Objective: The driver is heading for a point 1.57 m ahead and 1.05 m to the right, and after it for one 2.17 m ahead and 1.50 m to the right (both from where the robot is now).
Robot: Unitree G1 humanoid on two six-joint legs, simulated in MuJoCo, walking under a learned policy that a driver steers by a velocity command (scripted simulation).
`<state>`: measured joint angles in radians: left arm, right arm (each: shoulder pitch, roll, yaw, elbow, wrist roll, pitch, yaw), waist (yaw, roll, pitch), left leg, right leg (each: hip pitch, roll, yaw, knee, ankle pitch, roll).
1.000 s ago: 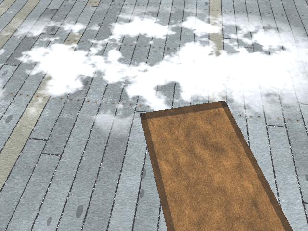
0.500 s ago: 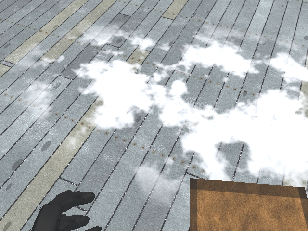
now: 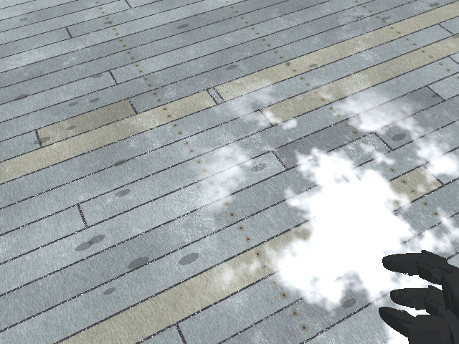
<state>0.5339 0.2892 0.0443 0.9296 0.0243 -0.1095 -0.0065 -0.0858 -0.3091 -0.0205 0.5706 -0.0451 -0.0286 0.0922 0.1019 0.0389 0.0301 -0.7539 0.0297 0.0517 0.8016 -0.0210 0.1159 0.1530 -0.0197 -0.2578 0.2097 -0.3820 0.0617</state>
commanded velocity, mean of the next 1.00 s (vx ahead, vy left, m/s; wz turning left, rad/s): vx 0.16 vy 0.00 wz -0.68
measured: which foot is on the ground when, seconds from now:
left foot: up 0.00-0.06, down 0.08-0.54, up 0.56-0.98, down 1.00-1.00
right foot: down 0.00-0.08, up 0.10-0.50, down 0.52-1.00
